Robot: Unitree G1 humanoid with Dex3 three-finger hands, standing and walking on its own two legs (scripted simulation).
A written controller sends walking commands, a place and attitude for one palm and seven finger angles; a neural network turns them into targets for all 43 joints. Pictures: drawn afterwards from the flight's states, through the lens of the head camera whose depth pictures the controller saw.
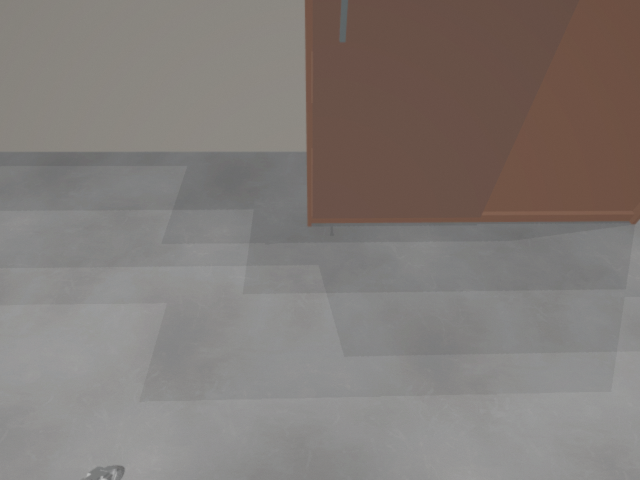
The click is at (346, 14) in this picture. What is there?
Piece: wardrobe's sliding door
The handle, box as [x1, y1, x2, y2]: [339, 0, 347, 41]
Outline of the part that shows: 341,0 339,40 345,41 347,0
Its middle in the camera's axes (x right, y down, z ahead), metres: +0.06 -0.63 +1.05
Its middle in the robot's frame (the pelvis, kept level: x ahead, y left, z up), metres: +1.23 +0.01 +0.13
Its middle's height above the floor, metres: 0.90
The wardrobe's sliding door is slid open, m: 0.00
